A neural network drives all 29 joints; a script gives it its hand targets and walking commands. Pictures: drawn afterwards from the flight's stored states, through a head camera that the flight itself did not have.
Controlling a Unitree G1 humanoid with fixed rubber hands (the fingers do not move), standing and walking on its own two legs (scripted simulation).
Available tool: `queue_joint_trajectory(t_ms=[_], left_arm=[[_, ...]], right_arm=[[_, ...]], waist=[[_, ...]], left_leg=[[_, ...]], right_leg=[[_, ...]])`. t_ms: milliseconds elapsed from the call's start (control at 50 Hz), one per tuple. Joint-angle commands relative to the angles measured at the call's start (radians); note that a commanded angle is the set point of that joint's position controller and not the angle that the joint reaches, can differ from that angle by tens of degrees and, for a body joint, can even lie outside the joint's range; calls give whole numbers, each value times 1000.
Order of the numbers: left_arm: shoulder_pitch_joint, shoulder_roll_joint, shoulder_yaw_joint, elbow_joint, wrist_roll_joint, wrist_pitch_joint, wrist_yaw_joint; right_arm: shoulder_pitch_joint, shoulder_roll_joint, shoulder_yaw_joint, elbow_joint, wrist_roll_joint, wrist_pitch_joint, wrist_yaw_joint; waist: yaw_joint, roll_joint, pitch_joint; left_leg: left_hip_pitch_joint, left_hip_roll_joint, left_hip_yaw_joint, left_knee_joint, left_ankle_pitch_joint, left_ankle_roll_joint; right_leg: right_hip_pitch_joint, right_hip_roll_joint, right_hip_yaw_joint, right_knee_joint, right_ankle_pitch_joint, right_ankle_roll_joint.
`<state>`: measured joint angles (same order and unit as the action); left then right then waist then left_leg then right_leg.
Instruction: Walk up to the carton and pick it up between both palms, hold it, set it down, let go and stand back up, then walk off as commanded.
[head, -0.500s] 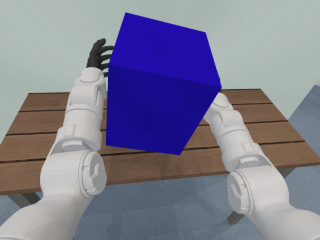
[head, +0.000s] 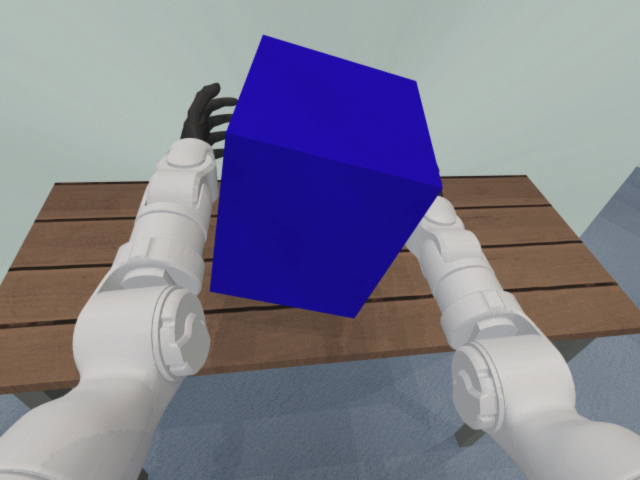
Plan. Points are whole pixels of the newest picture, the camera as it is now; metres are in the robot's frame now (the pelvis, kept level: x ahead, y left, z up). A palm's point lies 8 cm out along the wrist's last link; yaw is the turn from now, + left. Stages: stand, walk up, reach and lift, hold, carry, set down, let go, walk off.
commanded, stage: set down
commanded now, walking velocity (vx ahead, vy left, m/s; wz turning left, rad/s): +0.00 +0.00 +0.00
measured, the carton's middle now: (312, 187) +0.43 -0.01 +0.16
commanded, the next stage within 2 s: none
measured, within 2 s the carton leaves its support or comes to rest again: neither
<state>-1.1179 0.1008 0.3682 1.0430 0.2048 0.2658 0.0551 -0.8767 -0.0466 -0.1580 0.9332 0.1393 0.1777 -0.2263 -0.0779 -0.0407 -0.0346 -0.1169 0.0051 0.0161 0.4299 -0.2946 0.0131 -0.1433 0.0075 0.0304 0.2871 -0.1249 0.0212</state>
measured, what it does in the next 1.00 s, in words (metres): stands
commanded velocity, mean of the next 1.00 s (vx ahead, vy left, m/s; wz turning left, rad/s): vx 0.00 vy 0.00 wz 0.00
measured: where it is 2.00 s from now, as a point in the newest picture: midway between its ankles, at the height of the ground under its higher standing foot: outside the picture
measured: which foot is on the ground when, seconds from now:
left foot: down 0.00-1.00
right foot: down 0.00-1.00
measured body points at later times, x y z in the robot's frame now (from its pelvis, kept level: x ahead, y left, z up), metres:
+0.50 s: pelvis +0.01 +0.01 +0.00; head +0.01 +0.05 +0.45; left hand +0.48 +0.14 +0.18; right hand +0.42 -0.15 +0.14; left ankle -0.04 +0.09 -0.74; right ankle +0.02 -0.15 -0.74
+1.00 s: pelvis +0.02 +0.01 +0.00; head +0.02 +0.05 +0.45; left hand +0.48 +0.14 +0.16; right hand +0.42 -0.15 +0.12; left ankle -0.04 +0.09 -0.74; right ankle +0.02 -0.15 -0.74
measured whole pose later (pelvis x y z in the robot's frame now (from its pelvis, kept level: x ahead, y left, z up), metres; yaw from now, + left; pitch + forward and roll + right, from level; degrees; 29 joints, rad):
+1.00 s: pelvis +0.02 +0.01 +0.00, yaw +0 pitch +1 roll -3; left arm -1.07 0.11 0.37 1.13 0.20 0.14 0.01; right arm -0.79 0.03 -0.26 0.92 0.00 0.11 -0.22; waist -0.08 -0.04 -0.03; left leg -0.12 0.01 0.02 0.43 -0.32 0.01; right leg -0.14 0.01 0.03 0.27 -0.13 0.02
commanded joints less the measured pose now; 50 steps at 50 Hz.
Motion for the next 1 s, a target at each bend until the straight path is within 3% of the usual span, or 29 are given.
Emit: queue_joint_trajectory(t_ms=[0, 160, 240, 440, 620, 980], left_arm=[[-614, -635, -270, -7, -122, -57, -211], [-636, -666, -314, -18, -154, -100, -204], [-646, -674, -332, -7, -163, -111, -204], [-593, -627, -266, 59, -127, -113, -226], [-596, -654, -287, 38, -138, -146, -225], [-519, -628, -229, 79, -86, -165, -245]], right_arm=[[-1009, 599, 110, -343, -73, -116, 127], [-1017, 638, 131, -389, -86, -134, 128], [-1000, 630, 104, -366, -104, -139, 130], [-945, 628, 67, -338, -134, -129, 139], [-951, 663, 87, -384, -157, -158, 145], [-879, 664, 43, -359, -225, -187, 162]], waist=[[-55, 95, -547], [-65, 109, -634], [-81, 128, -629], [-65, 106, -562], [-61, 118, -641], [-45, 107, -561]], left_leg=[[43, -61, 14, -68, 434, -84], [46, -60, 3, -34, 510, -105], [55, -56, 1, -25, 517, -114], [-3, -57, 14, -50, 476, -101], [10, -53, 12, -16, 577, -116], [-21, -45, 27, -35, 558, -109]], right_leg=[[309, 45, -79, -16, 379, -20], [305, 47, -80, 5, 460, -23], [268, 47, -84, -3, 438, -30], [297, 35, -82, 9, 435, -22], [299, 37, -86, 34, 513, -19], [310, 30, -90, 32, 475, -11]])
